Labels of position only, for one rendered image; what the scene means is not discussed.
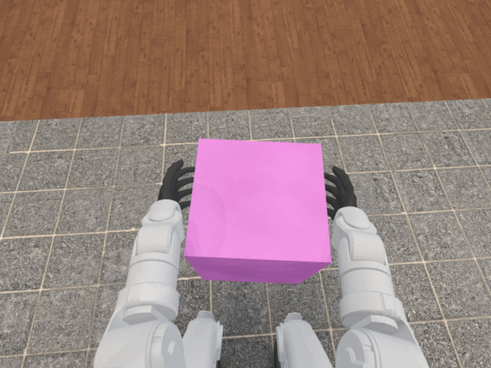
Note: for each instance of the left robot hand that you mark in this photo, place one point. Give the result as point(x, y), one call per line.
point(171, 185)

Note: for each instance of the robot right thigh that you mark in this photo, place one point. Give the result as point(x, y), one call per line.
point(299, 347)

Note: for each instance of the robot right forearm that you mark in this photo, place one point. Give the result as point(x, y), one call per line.
point(368, 299)

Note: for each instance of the robot right upper arm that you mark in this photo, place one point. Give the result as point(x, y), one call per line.
point(364, 348)

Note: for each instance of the robot thigh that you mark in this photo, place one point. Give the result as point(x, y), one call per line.
point(299, 347)
point(202, 343)

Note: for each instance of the robot left thigh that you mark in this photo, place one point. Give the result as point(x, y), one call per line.
point(202, 343)

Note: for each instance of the carton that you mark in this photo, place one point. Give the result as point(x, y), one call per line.
point(258, 212)

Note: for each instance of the robot left upper arm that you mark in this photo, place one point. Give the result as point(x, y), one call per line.
point(152, 344)

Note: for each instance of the right robot hand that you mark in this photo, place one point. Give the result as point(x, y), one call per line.
point(344, 193)

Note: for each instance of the robot left forearm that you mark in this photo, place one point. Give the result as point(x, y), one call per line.
point(150, 292)

